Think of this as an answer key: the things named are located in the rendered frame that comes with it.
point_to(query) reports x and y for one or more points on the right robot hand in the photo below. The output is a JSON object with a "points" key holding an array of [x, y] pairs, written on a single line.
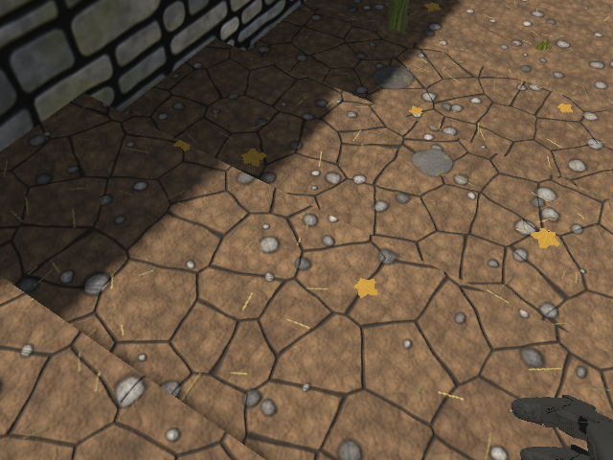
{"points": [[572, 416]]}

